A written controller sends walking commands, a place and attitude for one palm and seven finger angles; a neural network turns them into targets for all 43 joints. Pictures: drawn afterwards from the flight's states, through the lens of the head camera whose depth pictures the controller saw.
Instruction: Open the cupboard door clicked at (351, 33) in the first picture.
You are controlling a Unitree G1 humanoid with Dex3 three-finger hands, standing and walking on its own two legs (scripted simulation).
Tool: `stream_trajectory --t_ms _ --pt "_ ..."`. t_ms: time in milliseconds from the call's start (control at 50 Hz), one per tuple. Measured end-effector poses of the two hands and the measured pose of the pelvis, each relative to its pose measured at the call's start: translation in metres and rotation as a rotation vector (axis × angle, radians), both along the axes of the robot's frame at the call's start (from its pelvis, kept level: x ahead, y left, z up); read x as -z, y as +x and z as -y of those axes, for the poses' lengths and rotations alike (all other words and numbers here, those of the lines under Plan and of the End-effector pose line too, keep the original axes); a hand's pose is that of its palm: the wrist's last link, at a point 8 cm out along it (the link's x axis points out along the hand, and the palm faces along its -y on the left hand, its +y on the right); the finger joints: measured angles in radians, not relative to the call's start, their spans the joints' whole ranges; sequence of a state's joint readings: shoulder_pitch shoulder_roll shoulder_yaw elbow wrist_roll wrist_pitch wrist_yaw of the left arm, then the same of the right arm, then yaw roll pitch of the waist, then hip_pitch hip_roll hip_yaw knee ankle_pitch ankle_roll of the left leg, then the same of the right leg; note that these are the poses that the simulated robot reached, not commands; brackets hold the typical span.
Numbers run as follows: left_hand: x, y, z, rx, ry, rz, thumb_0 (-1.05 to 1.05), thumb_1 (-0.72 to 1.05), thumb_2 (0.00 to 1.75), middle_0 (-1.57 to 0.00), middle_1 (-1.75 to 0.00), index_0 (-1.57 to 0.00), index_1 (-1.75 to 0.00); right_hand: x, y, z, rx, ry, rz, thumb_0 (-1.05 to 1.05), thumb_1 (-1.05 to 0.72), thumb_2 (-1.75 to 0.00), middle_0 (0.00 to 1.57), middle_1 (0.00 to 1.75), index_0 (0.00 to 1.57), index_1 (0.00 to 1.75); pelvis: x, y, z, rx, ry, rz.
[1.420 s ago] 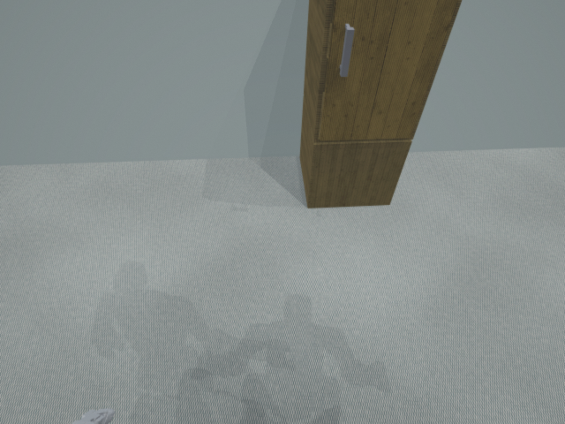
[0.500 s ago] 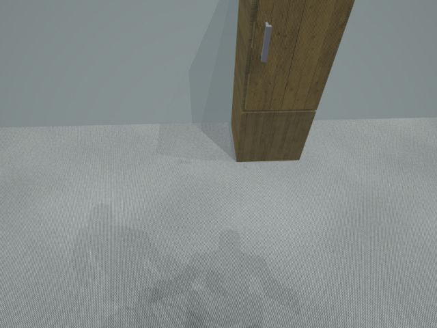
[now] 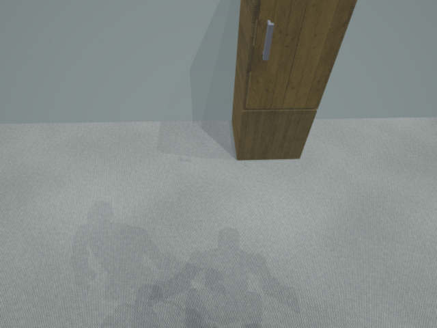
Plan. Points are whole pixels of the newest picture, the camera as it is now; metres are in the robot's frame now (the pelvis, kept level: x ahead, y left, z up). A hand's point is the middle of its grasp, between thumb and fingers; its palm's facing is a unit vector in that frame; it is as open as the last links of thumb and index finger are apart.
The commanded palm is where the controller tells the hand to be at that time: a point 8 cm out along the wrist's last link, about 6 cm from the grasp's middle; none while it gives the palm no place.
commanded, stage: look at it before walking up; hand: left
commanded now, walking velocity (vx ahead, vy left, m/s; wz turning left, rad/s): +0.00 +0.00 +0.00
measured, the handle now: (267, 40) +1.19 -0.13 +0.01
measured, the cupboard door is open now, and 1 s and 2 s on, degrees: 0 0 0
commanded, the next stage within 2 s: walk to a spot facing it in 0.02 s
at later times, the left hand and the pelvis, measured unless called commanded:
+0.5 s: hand out of the picture +0.06 +0.19 -0.18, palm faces -0.14 -0.95 -0.28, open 7.4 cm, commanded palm none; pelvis -0.01 -0.02 -0.03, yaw -9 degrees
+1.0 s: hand out of the picture +0.11 +0.20 -0.18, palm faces -0.31 -0.93 -0.22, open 7.4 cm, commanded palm none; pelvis +0.00 +0.01 -0.01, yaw -23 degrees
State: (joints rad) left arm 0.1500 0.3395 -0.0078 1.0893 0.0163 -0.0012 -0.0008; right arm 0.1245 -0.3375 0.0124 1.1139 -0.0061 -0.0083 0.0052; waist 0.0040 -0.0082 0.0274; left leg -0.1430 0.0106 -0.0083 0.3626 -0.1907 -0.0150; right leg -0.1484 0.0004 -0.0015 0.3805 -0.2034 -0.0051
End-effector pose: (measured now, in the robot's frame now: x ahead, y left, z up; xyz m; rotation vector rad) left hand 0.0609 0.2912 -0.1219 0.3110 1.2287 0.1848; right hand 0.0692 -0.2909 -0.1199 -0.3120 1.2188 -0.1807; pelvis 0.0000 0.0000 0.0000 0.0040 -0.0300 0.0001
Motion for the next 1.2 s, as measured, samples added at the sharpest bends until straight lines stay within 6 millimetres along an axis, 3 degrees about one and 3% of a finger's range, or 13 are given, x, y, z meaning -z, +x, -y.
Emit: stream_trajectory --t_ms 280,420,540,680,840,960,1040,1120,1200 --pt "0.005 0.001 0.004 0.010 0.002 -0.031 0.01 0.91 0.90 -0.20 -0.30 -0.20 -0.29 0.005 0.000 -0.006 0.035 0.009 0.021 0.00 -0.91 -0.90 0.20 0.30 0.20 0.30 0.004 -0.001 -0.001 0.046 0.003 -0.013" --pt "0.021 0.002 0.032 0.068 -0.043 -0.063 0.01 0.91 0.90 -0.20 -0.30 -0.20 -0.29 0.025 -0.026 -0.021 0.125 0.072 0.034 0.00 -0.91 -0.90 0.20 0.30 0.20 0.30 0.016 -0.009 0.005 0.120 0.029 -0.019" --pt "0.027 0.003 0.065 0.106 -0.056 -0.035 0.01 0.91 0.90 -0.20 -0.30 -0.20 -0.29 0.051 -0.056 -0.016 0.200 0.128 0.005 0.00 -0.91 -0.90 0.21 0.30 0.20 0.30 0.028 -0.017 0.020 0.165 0.021 -0.008" --pt "0.014 -0.002 0.084 0.134 -0.078 -0.062 0.01 0.91 0.90 -0.20 -0.30 -0.20 -0.29 0.034 -0.075 -0.011 0.260 0.128 -0.012 0.00 -0.91 -0.90 0.20 0.30 0.20 0.30 0.011 -0.024 0.023 0.224 0.034 -0.043" --pt "0.012 0.016 0.072 0.192 -0.091 -0.051 0.01 0.91 0.90 -0.20 -0.30 -0.20 -0.30 0.015 -0.083 -0.011 0.317 0.078 0.037 0.00 -0.91 -0.90 0.20 0.30 0.20 0.30 0.005 -0.021 0.011 0.307 0.028 -0.071" --pt "0.026 0.043 0.047 0.249 -0.106 -0.054 0.01 0.91 0.90 -0.20 -0.30 -0.20 -0.30 0.002 -0.083 -0.025 0.368 0.017 0.125 0.00 -0.91 -0.90 0.20 0.30 0.20 0.30 0.011 -0.008 -0.011 0.375 0.002 -0.087" --pt "0.024 0.082 0.046 0.315 -0.122 -0.046 0.01 0.91 0.90 -0.20 -0.30 -0.20 -0.29 -0.006 -0.108 -0.044 0.438 0.004 0.102 0.00 -0.91 -0.90 0.20 0.30 0.20 0.30 0.005 0.006 -0.015 0.419 -0.014 -0.072" --pt "0.019 0.130 0.061 0.391 -0.139 -0.002 0.01 0.91 0.90 -0.20 -0.30 -0.20 -0.29 -0.007 -0.137 -0.063 0.517 0.018 0.012 0.00 -0.91 -0.90 0.20 0.30 0.20 0.30 0.001 0.024 -0.010 0.473 -0.024 -0.069" --pt "0.021 0.175 0.096 0.480 -0.153 0.003 0.01 0.92 0.90 -0.19 -0.30 -0.20 -0.29 -0.002 -0.164 -0.084 0.621 0.054 -0.080 0.00 -0.91 -0.90 0.20 0.30 0.20 0.30 0.003 0.043 0.003 0.534 -0.027 -0.064"
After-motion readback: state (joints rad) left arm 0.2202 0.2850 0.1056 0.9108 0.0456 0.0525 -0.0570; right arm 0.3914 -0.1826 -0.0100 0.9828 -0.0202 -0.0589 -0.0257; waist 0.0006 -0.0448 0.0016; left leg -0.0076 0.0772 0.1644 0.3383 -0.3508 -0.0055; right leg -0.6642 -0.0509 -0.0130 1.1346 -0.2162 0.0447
